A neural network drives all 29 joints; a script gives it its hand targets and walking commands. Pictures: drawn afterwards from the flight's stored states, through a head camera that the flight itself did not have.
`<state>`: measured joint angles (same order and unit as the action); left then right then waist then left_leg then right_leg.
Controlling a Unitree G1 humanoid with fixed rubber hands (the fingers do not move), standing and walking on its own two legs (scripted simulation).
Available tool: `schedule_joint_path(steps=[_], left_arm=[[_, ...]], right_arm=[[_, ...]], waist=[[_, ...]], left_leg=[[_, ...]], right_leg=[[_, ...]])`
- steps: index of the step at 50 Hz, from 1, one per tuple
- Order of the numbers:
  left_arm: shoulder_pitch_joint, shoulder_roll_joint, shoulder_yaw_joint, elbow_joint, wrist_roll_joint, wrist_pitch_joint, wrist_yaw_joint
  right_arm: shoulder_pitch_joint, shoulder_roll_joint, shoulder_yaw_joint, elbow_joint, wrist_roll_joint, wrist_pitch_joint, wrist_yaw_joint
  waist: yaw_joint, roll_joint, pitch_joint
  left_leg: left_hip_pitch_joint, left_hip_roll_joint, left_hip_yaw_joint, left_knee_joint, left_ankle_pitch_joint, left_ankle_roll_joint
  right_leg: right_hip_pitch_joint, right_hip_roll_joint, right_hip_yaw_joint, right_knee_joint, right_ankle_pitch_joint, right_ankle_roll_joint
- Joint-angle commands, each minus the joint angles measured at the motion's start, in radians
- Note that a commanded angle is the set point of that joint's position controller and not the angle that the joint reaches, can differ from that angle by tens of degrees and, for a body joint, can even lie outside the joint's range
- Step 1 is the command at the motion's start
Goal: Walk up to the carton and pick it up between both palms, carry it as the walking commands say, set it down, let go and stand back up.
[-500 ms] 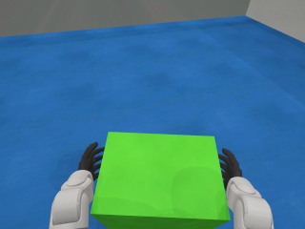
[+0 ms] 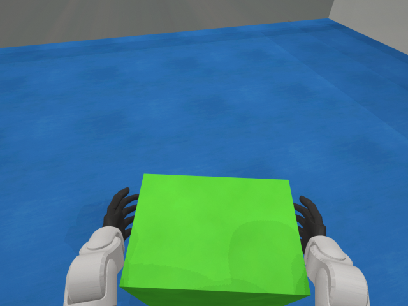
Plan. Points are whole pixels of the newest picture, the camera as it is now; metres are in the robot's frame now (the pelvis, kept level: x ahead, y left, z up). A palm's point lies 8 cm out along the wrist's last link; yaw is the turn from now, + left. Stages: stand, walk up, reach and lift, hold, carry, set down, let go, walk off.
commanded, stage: carry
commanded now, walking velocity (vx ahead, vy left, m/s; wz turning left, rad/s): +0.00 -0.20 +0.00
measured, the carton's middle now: (212, 249) +0.25 +0.00 -0.01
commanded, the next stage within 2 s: none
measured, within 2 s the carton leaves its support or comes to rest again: neither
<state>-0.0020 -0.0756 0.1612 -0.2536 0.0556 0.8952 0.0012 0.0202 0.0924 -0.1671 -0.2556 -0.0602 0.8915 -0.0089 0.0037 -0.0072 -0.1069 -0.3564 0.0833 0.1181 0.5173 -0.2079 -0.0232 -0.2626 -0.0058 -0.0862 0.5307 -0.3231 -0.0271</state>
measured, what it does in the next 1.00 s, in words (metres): stands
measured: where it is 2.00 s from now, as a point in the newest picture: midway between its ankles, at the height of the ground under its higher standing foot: outside the picture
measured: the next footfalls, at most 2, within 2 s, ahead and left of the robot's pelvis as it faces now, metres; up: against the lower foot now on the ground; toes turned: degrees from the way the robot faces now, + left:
none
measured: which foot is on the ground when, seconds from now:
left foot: down 0.00-1.00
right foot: down 0.00-1.00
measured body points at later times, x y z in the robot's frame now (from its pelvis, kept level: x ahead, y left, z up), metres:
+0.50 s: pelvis -0.02 -0.03 -0.01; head -0.04 -0.02 +0.44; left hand +0.22 +0.14 +0.07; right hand +0.21 -0.22 +0.07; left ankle +0.03 +0.13 -0.73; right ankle -0.03 -0.10 -0.73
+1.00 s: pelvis -0.03 -0.04 -0.01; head -0.04 -0.02 +0.44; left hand +0.21 +0.14 +0.07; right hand +0.20 -0.22 +0.07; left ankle +0.03 +0.13 -0.73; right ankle -0.03 -0.10 -0.73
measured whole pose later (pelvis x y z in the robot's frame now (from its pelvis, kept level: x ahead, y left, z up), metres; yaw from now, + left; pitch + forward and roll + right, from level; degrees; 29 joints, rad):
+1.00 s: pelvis -0.03 -0.04 -0.01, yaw -1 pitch +3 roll +0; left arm 0.05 -0.12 0.16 -0.59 0.03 1.19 0.05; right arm 0.07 0.11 -0.19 -0.56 0.01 1.17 -0.03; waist -0.01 -0.03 -0.10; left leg -0.46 0.16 0.09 0.61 -0.20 -0.07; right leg -0.37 0.06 -0.11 0.62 -0.32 -0.09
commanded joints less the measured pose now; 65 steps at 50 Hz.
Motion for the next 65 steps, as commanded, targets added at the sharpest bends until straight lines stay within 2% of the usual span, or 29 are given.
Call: schedule_joint_path(steps=[1,4,7,10,13,18,24,31,37,43,49,55,65], left_arm=[[-0.334,-0.753,-0.779,-0.4,-0.294,0.078,-0.052],[-0.213,-0.631,-0.746,-0.404,-0.27,0.205,-0.021],[-0.236,-0.618,-0.751,-0.426,-0.271,0.262,-0.016],[-0.277,-0.644,-0.758,-0.434,-0.276,0.287,-0.017],[-0.292,-0.664,-0.756,-0.428,-0.271,0.3,-0.013],[-0.294,-0.679,-0.753,-0.418,-0.263,0.312,-0.009],[-0.309,-0.693,-0.761,-0.413,-0.271,0.313,-0.017],[-0.309,-0.701,-0.772,-0.416,-0.277,0.312,-0.024],[-0.307,-0.706,-0.774,-0.414,-0.279,0.307,-0.029],[-0.3,-0.706,-0.777,-0.413,-0.275,0.306,-0.029],[-0.3,-0.71,-0.779,-0.412,-0.278,0.305,-0.032],[-0.298,-0.711,-0.783,-0.414,-0.278,0.305,-0.032],[-0.298,-0.714,-0.787,-0.416,-0.281,0.304,-0.034]], right_arm=[[-0.358,0.716,0.774,-0.422,0.306,0.077,0.068],[-0.23,0.6,0.736,-0.405,0.277,0.201,0.035],[-0.26,0.596,0.733,-0.419,0.276,0.256,0.029],[-0.31,0.623,0.744,-0.442,0.292,0.281,0.034],[-0.339,0.639,0.747,-0.439,0.308,0.295,0.04],[-0.341,0.654,0.74,-0.414,0.315,0.308,0.049],[-0.344,0.668,0.742,-0.413,0.313,0.309,0.055],[-0.334,0.673,0.743,-0.414,0.314,0.305,0.061],[-0.334,0.677,0.752,-0.422,0.318,0.301,0.065],[-0.331,0.676,0.756,-0.422,0.325,0.298,0.071],[-0.331,0.676,0.76,-0.426,0.326,0.296,0.073],[-0.329,0.675,0.761,-0.426,0.329,0.296,0.075],[-0.33,0.675,0.764,-0.43,0.33,0.296,0.075]], waist=[[0.001,0.028,-0.197],[-0.009,0.064,-0.212],[-0.009,0.053,-0.157],[-0.012,-0.02,-0.121],[-0.014,-0.03,-0.111],[-0.009,0.024,-0.133],[-0.008,-0.026,-0.118],[-0.007,0.019,-0.129],[-0.008,-0.015,-0.123],[-0.008,0.018,-0.132],[-0.009,-0.005,-0.128],[-0.009,0.014,-0.132],[-0.01,0.007,-0.131]], left_leg=[[0.145,0.122,-0.064,-0.026,0.28,0.013],[0.143,0.156,-0.083,0.007,0.372,0.034],[0.07,0.152,-0.086,0.018,0.257,0.027],[0.007,0.105,-0.036,0.073,0.114,-0.002],[0.002,0.09,-0.017,0.096,0.077,-0.015],[0.026,0.126,-0.054,0.075,0.145,-0.004],[-0.003,0.099,-0.015,0.105,0.056,-0.014],[0.036,0.129,-0.046,0.067,0.094,0.002],[0.012,0.114,-0.021,0.081,0.057,-0.003],[0.035,0.135,-0.044,0.053,0.088,0.005],[0.023,0.125,-0.028,0.061,0.068,0.0],[0.042,0.137,-0.042,0.043,0.088,0.005],[0.044,0.133,-0.037,0.042,0.083,0.004]], right_leg=[[0.006,-0.091,0.044,-0.043,0.237,-0.001],[-0.009,-0.076,0.031,0.028,0.271,-0.008],[-0.032,-0.079,0.062,0.002,0.225,-0.024],[-0.041,-0.117,0.123,-0.076,0.205,-0.052],[-0.067,-0.132,0.13,-0.095,0.183,-0.069],[-0.089,-0.104,0.1,-0.049,0.155,-0.061],[-0.097,-0.135,0.146,-0.104,0.138,-0.078],[-0.128,-0.109,0.111,-0.072,0.098,-0.068],[-0.114,-0.128,0.133,-0.102,0.106,-0.077],[-0.125,-0.113,0.11,-0.078,0.091,-0.07],[-0.116,-0.127,0.127,-0.098,0.103,-0.074],[-0.123,-0.117,0.113,-0.083,0.098,-0.069],[-0.119,-0.121,0.116,-0.091,0.106,-0.071]])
